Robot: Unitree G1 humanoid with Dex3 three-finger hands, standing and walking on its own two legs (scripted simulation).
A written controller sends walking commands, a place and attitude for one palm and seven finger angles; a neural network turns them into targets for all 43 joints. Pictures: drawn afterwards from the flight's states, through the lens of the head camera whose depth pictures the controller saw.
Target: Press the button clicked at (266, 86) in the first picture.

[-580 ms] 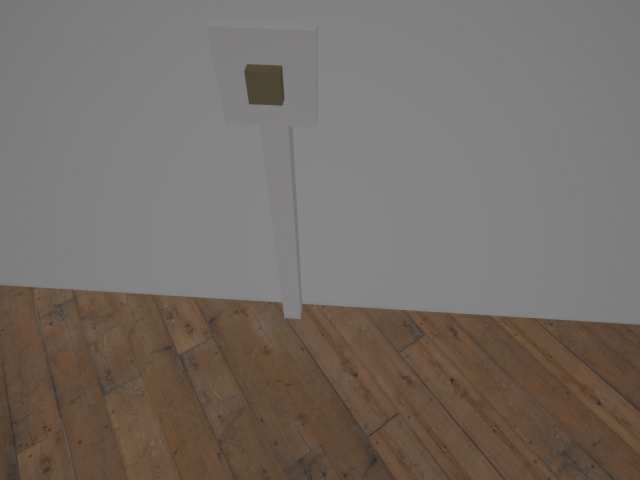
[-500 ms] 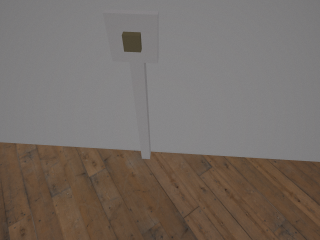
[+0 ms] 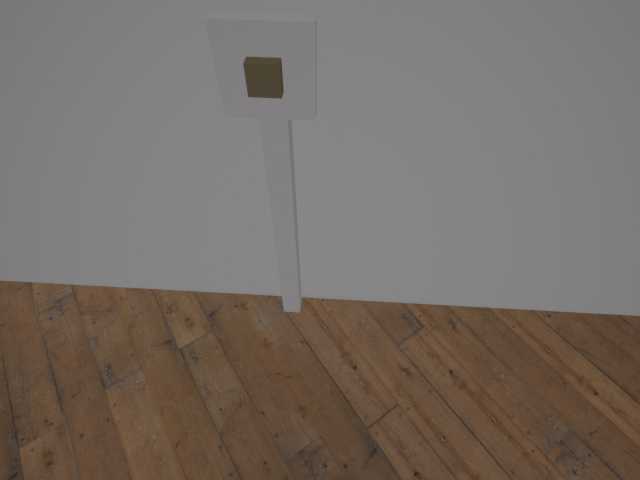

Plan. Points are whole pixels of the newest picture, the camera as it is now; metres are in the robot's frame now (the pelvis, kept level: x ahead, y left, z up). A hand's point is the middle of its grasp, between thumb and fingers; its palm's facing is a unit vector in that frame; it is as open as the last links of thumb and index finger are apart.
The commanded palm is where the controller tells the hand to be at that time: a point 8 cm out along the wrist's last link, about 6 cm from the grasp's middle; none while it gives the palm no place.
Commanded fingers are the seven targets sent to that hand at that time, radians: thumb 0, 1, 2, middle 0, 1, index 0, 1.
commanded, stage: look at it before walking up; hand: left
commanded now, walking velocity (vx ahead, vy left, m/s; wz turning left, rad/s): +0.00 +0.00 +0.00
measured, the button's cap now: (264, 76) +0.72 +0.14 +0.13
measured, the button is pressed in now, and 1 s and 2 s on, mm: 0 0 0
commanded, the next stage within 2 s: take the last steps up to it in 0.26 s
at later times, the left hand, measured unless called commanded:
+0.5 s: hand out of the picture +0.00 +0.18 -0.18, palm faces +0.03 -0.98 -0.21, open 7.4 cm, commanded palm none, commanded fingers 0.00 0.90 0.90 -0.20 -0.30 -0.20 -0.30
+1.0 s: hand (201, 463) +0.17 +0.19 -0.17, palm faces +0.01 -0.98 -0.19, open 7.3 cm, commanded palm none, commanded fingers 0.00 0.90 0.90 -0.20 -0.30 -0.20 -0.30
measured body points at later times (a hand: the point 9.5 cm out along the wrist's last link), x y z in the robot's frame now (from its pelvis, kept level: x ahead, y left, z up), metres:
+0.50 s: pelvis +0.01 +0.00 +0.00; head +0.02 +0.00 +0.45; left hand +0.00 +0.23 -0.16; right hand +0.01 -0.23 -0.16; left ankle +0.04 +0.11 -0.74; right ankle -0.06 -0.07 -0.74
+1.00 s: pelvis +0.13 +0.00 +0.00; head +0.18 +0.01 +0.45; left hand +0.17 +0.24 -0.16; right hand +0.04 -0.18 -0.15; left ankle +0.07 +0.12 -0.74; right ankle +0.19 -0.14 -0.69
